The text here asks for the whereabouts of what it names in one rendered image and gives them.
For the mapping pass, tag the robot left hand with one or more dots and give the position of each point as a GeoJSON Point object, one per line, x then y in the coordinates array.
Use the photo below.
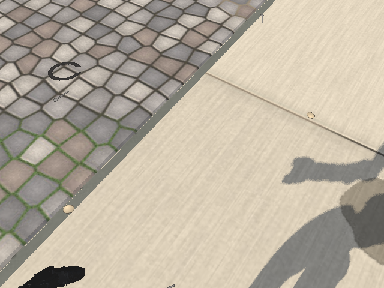
{"type": "Point", "coordinates": [52, 277]}

